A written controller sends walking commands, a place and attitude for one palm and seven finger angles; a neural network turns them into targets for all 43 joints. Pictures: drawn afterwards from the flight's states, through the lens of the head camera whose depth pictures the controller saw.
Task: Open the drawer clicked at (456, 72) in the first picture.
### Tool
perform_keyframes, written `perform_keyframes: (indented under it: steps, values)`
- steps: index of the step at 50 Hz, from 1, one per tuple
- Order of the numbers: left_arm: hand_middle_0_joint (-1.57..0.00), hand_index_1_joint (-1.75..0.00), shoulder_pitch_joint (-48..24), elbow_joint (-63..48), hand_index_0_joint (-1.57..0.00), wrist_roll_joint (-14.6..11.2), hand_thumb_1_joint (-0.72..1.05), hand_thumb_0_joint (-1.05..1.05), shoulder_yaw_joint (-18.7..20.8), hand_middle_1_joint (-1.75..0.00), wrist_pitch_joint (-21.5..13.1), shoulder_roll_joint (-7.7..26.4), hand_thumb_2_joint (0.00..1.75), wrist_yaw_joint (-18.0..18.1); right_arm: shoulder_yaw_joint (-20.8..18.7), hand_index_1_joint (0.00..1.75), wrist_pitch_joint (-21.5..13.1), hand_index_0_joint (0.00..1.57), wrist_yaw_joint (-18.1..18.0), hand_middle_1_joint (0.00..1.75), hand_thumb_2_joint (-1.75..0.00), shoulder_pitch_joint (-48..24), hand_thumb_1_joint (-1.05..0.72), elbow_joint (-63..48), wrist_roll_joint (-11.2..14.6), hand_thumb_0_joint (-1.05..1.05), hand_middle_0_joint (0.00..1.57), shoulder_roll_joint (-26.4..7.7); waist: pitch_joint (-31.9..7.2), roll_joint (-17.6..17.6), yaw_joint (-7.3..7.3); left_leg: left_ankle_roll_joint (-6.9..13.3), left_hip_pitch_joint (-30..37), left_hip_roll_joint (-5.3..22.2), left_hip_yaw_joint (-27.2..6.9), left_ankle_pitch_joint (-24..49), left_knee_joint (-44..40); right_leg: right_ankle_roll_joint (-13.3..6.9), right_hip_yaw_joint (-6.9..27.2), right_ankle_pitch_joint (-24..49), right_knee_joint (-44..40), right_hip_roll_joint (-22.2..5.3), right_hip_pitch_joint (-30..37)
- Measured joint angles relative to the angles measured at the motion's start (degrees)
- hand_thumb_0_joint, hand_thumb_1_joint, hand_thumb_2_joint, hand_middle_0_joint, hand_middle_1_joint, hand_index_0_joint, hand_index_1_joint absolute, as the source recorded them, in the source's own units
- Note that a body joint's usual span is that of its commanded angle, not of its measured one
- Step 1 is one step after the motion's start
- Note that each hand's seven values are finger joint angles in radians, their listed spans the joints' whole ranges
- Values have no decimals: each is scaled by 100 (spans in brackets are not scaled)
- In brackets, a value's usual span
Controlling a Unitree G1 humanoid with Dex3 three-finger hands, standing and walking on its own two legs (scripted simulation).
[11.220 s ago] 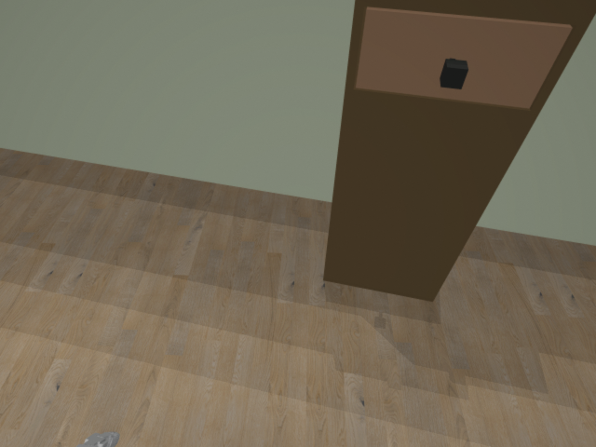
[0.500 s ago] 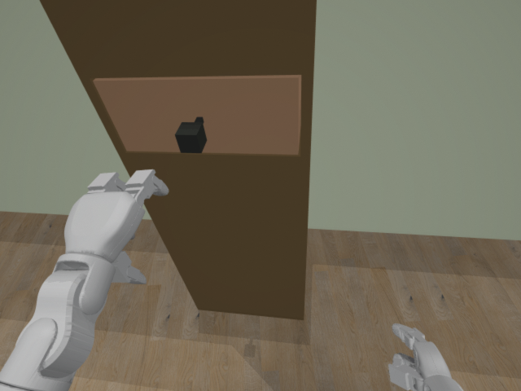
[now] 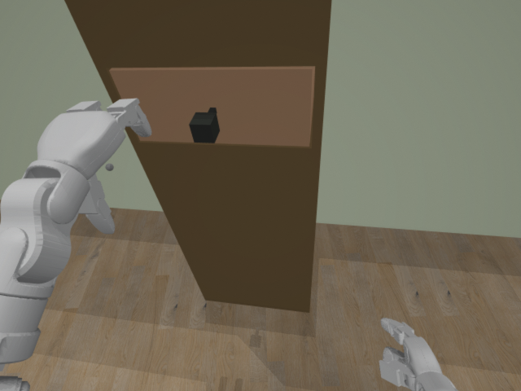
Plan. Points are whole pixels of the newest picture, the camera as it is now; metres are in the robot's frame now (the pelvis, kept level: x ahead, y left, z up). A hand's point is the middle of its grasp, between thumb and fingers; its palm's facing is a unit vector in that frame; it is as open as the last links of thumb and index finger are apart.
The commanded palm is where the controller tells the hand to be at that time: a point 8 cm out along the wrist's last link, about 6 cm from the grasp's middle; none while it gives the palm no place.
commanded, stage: raise the hand with hooked fingers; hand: left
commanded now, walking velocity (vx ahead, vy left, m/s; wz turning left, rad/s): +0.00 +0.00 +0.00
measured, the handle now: (208, 121) +0.54 +0.18 +0.14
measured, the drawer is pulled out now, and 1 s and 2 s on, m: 0.00 0.00 0.00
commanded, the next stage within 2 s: move the hooked fingers above the handle in 0.24 s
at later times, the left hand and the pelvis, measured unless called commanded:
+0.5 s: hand (123, 178) +0.32 +0.22 +0.21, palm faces +0.13 -0.04 -0.99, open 13.9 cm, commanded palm +0.29 +0.23 +0.27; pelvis -0.01 -0.01 +0.00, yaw +1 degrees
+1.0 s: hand (159, 139) +0.40 +0.20 +0.21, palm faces +0.10 -0.03 -0.99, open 13.9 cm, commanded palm +0.37 +0.21 +0.27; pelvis +0.01 -0.02 +0.00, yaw +0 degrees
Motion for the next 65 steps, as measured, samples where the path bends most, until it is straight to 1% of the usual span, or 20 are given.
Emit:
perform_keyframes:
  steps: [3, 6, 8, 10, 13, 16, 18, 22, 25, 27, 32, 36, 40, 43, 48, 52, 55, 59, 62, 65]
  values:
    - [-32, -120, 224, -236, -32, -35, -49, 0, -22, -120, -212, -25, 30, 14, -45, 30, -43, 20, 6, 30, -90, 104, -91, 4, -31, 1, 20, -36, 30, -16, -11, 6, -28, 0, 15, 0, 23, 4, 13, 0, 30, 0, -34]
    - [-32, -120, 339, -376, -32, -100, -49, 0, -28, -120, -443, -12, 30, 164, -82, 30, -88, 20, -4, 30, -90, 170, -91, 77, -51, 1, 20, -53, 64, -36, 0, 1, -35, 4, 13, 6, 36, -1, 9, 6, 40, 3, -39]
    - [-32, -120, 297, -339, -32, -131, -49, 0, -14, -120, -513, 7, 30, 302, -102, 30, -105, 20, -10, 30, -90, 191, -91, 143, -50, 1, 20, -55, 78, -45, 20, -8, -44, 5, 4, 18, 37, -7, -1, 15, 43, 4, -46]
    - [-32, -120, 209, -236, -32, -144, -50, 0, 32, -120, -483, 21, 30, 419, -109, 30, -105, 20, -10, 30, -90, 188, -91, 200, -31, 1, 20, -51, 83, -48, 41, -17, -60, 9, -4, 37, 33, -13, -9, 27, 45, 7, -64]
    - [-32, -120, 73, -58, -32, -114, -50, 0, 81, -120, -287, 12, 30, 491, -101, 30, -93, 20, -10, 30, -90, 169, -91, 230, -4, 1, 20, -41, 66, -41, 59, -28, -89, 11, -15, 60, 31, -21, -22, 40, 58, 9, -97]
    - [-32, -120, 50, -5, -32, -48, -50, 0, 53, -120, -75, -42, 30, 431, -82, 30, -82, 20, -13, 30, -90, 130, -91, 198, 24, 1, 20, -32, 42, -16, 57, -33, -112, 12, -23, 67, 45, -27, -32, 38, 83, 10, -122]
    - [-32, -120, 124, -69, -32, -1, -50, 0, -3, -120, -34, -72, 30, 356, -63, 30, -88, 20, -20, 30, -90, 94, -91, 163, 21, 1, 20, -18, 28, -3, 42, -35, -109, 12, -27, 62, 56, -32, -36, 28, 102, 10, -122]
    - [-32, -120, 126, -96, -32, 15, -50, 0, -225, -120, -175, -123, 30, 274, -24, 30, -139, 20, -66, 30, -90, 25, -91, 137, 2, 1, 20, 12, 4, -2, 35, -48, -103, 15, -57, 43, 92, -45, -67, 4, 127, 14, -103]
    - [-32, -120, -33, 125, -32, 4, -50, 0, -292, -120, -346, -98, 30, 305, 6, 30, -161, 20, -105, 30, -90, -41, -91, 160, -8, 1, 20, 45, 1, -27, 27, -70, -104, 32, -78, 38, 105, -66, -88, 4, 120, 32, -92]
    - [-32, -120, -230, 377, -32, 16, -50, 0, -308, -120, -383, -72, 30, 344, 13, 30, -168, 20, -123, 30, -90, -59, -91, 172, -3, 1, 20, 58, -5, -47, 21, -87, -124, 46, -94, 37, 114, -82, -106, 11, 112, 47, -101]
    - [-32, -120, -768, 988, -32, 141, -50, 0, -381, -120, -264, -115, 30, 365, -6, 30, -149, 20, -139, 30, -90, -2, -91, 173, 25, 1, 20, 36, -35, -82, -7, -118, -201, 57, -144, 46, 119, -113, -156, 13, 103, 59, -161]
    - [-32, -120, -988, 1182, -32, 250, -50, 0, -534, -120, -232, -190, 30, 290, -42, 30, -108, 20, -138, 30, -90, 96, -91, 164, 29, 1, 20, -9, -57, -82, -59, -125, -246, 59, -154, 33, 120, -125, -164, -5, 109, 62, -207]
    - [-32, -120, -1032, 1188, -32, 238, -50, 0, -635, -120, -374, -273, 30, 268, -75, 30, -65, 20, -134, 30, -90, 179, -91, 183, 16, 1, 20, -43, -71, -70, -130, -125, -254, 67, -122, 6, 106, -129, -130, -29, 113, 69, -235]
    - [-32, -120, -1090, 1284, -32, 214, -49, 0, -626, -120, -480, -299, 30, 356, -89, 30, -25, 20, -134, 30, -90, 227, -91, 214, 19, 1, 20, -53, -87, -70, -179, -130, -260, 78, -86, -18, 92, -135, -92, -49, 122, 80, -263]
    - [-32, -120, -1356, 1744, -32, 266, -49, 0, -551, -120, -401, -281, 30, 502, -97, 30, 57, 20, -144, 30, -90, 286, -91, 264, 45, 1, 20, -64, -102, -78, -233, -144, -305, 99, -48, -45, 77, -149, -51, -75, 136, 101, -334]
    - [-32, -120, -1516, 1983, -32, 332, -49, 0, -521, -120, -272, -223, 30, 471, -124, 30, 108, 20, -157, 30, -90, 359, -91, 250, 69, 1, 20, -78, -127, -85, -257, -150, -352, 107, -49, -81, 92, -160, -51, -108, 147, 110, -379]
    - [-32, -120, -1602, 2043, -32, 345, -49, 0, -609, -120, -220, -234, 30, 399, -153, 30, 139, 20, -170, 30, -90, 406, -91, 230, 88, 1, 20, -102, -143, -86, -258, -149, -377, 98, -72, -116, 116, -162, -73, -146, 159, 103, -391]
    - [-32, -120, -1668, 2011, -32, 335, -49, 0, -759, -120, -309, -317, 30, 356, -177, 30, 154, 20, -186, 30, -90, 410, -91, 222, 90, 1, 20, -114, -173, -101, -252, -143, -403, 85, -92, -162, 144, -159, -92, -194, 175, 92, -404]
    - [-32, -120, -1801, 2113, -32, 319, -49, 0, -867, -120, -376, -403, 30, 407, -176, 30, 161, 20, -188, 30, -90, 365, -91, 233, 95, 1, 20, -98, -195, -125, -262, -142, -427, 78, -102, -192, 163, -158, -102, -225, 187, 86, -421]
    - [-32, -120, -1981, 2302, -32, 360, -49, 0, -935, -120, -382, -466, 30, 499, -164, 30, 169, 20, -181, 30, -90, 312, -91, 233, 91, 1, 20, -64, -224, -153, -282, -143, -461, 77, -95, -213, 170, -159, -93, -246, 198, 85, -460]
